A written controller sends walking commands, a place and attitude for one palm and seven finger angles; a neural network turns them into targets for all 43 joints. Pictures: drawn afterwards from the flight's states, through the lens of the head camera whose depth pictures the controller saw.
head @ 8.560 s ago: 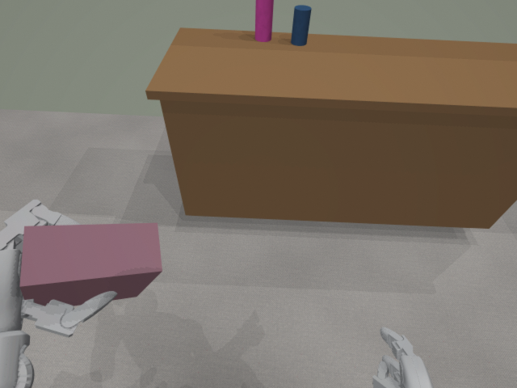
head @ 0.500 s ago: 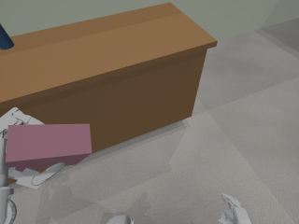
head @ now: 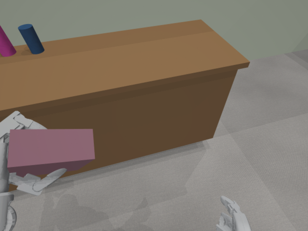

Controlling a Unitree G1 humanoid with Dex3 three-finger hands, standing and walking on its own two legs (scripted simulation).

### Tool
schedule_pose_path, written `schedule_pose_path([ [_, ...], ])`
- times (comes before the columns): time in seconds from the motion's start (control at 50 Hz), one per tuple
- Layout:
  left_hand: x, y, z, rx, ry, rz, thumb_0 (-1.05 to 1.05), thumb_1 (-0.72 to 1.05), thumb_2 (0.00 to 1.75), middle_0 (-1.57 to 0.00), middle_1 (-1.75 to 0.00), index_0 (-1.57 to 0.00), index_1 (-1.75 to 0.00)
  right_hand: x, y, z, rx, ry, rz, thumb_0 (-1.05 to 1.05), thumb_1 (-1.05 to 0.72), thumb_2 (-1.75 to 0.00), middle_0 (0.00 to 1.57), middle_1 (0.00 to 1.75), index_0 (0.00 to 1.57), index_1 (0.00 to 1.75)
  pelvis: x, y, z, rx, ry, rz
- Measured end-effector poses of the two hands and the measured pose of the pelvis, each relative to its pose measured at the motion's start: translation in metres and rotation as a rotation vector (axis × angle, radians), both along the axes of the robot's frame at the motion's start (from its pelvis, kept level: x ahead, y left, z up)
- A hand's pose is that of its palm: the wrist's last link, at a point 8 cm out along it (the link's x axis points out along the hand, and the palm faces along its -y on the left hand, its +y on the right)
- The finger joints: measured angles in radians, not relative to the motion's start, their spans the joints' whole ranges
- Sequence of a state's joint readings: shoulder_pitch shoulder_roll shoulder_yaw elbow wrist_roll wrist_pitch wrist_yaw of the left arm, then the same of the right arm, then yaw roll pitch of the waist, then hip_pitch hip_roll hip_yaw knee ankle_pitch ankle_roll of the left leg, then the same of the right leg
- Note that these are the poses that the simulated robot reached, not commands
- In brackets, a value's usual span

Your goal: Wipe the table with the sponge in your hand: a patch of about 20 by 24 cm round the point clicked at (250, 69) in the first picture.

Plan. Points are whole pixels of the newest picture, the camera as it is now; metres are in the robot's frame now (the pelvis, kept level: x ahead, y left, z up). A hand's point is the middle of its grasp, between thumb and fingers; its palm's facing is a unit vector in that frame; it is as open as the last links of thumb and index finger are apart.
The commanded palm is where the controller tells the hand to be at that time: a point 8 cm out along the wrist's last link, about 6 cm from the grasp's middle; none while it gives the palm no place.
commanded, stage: take the last steps up to it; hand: left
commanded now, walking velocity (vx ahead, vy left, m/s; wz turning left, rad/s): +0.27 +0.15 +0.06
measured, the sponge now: (63, 153) +0.23 +0.20 +0.16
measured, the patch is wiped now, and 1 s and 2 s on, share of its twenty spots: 0.00 0.00 0.00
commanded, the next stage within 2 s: come to a stop and stand still in 0.70 s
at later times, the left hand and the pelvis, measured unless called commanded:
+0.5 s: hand (25, 108) +0.32 +0.31 +0.18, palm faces +0.33 -0.81 -0.49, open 10.2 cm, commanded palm +0.26 +0.36 +0.19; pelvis +0.09 +0.08 +0.01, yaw -1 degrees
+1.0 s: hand (19, 96) +0.36 +0.35 +0.18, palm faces +0.32 -0.83 -0.45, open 10.2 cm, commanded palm +0.31 +0.41 +0.19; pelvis +0.15 +0.13 +0.01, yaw +0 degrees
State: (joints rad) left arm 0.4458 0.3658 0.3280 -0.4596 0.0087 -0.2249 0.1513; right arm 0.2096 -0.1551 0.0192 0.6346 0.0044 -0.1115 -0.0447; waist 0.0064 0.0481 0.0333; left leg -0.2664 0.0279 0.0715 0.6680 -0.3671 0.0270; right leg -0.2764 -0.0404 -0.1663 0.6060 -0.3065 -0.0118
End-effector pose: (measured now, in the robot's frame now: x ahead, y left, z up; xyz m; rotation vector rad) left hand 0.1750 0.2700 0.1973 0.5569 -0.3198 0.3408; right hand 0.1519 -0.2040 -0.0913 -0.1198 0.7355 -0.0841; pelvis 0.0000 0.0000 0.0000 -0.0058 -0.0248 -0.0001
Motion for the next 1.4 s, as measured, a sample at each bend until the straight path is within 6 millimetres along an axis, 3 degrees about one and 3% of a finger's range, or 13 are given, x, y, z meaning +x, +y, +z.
schedule_pose_path([
  [0.08,0.01,0.0,0.001,-0.02,0.008,-0.016,-0.01,-0.5,1.02,-0.71,-1.38,-0.72,-1.37,0.013,0.008,-0.006,0.011,0.071,0.042,0.01,-0.9,-0.9,0.2,0.3,0.2,0.3,0.009,0.003,0.004,0.009,0.004,0.02],
  [0.18,0.026,0.02,-0.007,-0.021,0.1,0.008,-0.01,-0.5,1.02,-0.71,-1.38,-0.72,-1.37,0.025,0.003,0.005,-0.039,0.13,0.022,0.01,-0.9,-0.9,0.2,0.3,0.2,0.3,0.026,0.015,0.016,0.032,0.039,0.019],
  [0.32,0.06,0.056,-0.013,-0.014,0.08,-0.02,-0.01,-0.5,1.02,-0.71,-1.38,-0.72,-1.37,0.054,0.002,0.014,-0.182,0.117,-0.025,0.01,-0.9,-0.9,0.2,0.3,0.2,0.3,0.059,0.055,0.005,0.019,0.039,0.01],
  [0.48,0.109,0.081,0.003,0.029,0.013,-0.063,-0.01,-0.5,1.02,-0.71,-1.38,-0.72,-1.37,0.089,0.05,0.022,-0.089,0.037,-0.076,0.01,-0.91,-0.9,0.2,0.3,0.19,0.29,0.087,0.077,0.008,0.01,0.037,-0.02],
  [0.58,0.121,0.071,0.017,0.061,0.03,-0.096,-0.01,-0.5,1.02,-0.71,-1.38,-0.72,-1.37,0.104,0.075,0.011,-0.009,0.029,-0.053,0.01,-0.9,-0.9,0.2,0.3,0.2,0.3,0.109,0.082,0.009,0.014,0.043,-0.023],
  [0.66,0.128,0.068,0.016,0.114,0.052,-0.076,-0.01,-0.5,1.02,-0.71,-1.38,-0.72,-1.37,0.117,0.079,-0.012,0.024,0.063,-0.032,0.01,-0.9,-0.9,0.2,0.3,0.2,0.3,0.125,0.081,-0.001,0.006,0.024,0.0],
  [0.78,0.136,0.093,-0.001,0.036,0.122,0.03,-0.01,-0.5,1.02,-0.71,-1.38,-0.72,-1.37,0.128,0.068,-0.01,-0.008,0.132,-0.021,0.01,-0.9,-0.9,0.2,0.3,0.2,0.3,0.135,0.086,0.009,0.043,0.009,0.0],
  [0.88,0.141,0.104,-0.01,-0.024,0.155,0.037,-0.01,-0.5,1.02,-0.71,-1.38,-0.72,-1.37,0.137,0.059,0.008,-0.092,0.131,-0.016,0.01,-0.91,-0.9,0.2,0.3,0.2,0.3,0.141,0.098,0.017,0.055,0.015,0.016],
  [0.98,0.148,0.112,0.001,-0.033,0.072,-0.05,-0.01,-0.5,1.02,-0.71,-1.38,-0.72,-1.37,0.149,0.067,0.025,-0.184,0.085,-0.029,0.01,-0.91,-0.9,0.2,0.3,0.19,0.3,0.146,0.122,0.014,0.041,0.006,0.011],
  [1.04,0.153,0.13,0.009,0.001,-0.032,-0.098,-0.01,-0.5,1.02,-0.71,-1.38,-0.72,-1.37,0.157,0.081,0.026,-0.212,0.028,-0.067,0.01,-0.91,-0.9,0.2,0.3,0.19,0.29,0.151,0.141,0.0,-0.002,-0.002,0.004],
  [1.18,0.157,0.165,0.005,-0.023,-0.051,-0.03,-0.01,-0.5,1.02,-0.71,-1.38,-0.72,-1.37,0.155,0.139,0.035,-0.088,0.011,-0.003,0.01,-0.91,-0.9,0.2,0.3,0.19,0.29,0.14,0.144,0.009,-0.012,0.002,-0.014],
  [1.28,0.139,0.14,0.002,-0.078,0.005,-0.079,-0.01,-0.5,1.02,-0.71,-1.38,-0.72,-1.37,0.142,0.155,0.033,-0.019,-0.008,0.053,0.01,-0.9,-0.9,0.2,0.3,0.2,0.3,0.127,0.14,0.011,-0.026,0.015,-0.035],
  [1.4,0.116,0.108,0.008,-0.007,0.029,-0.098,-0.01,-0.5,1.02,-0.71,-1.38,-0.72,-1.37,0.119,0.135,0.013,0.025,0.0,0.049,0.01,-0.9,-0.9,0.21,0.3,0.2,0.3,0.103,0.119,0.003,-0.023,0.0,-0.033],
])
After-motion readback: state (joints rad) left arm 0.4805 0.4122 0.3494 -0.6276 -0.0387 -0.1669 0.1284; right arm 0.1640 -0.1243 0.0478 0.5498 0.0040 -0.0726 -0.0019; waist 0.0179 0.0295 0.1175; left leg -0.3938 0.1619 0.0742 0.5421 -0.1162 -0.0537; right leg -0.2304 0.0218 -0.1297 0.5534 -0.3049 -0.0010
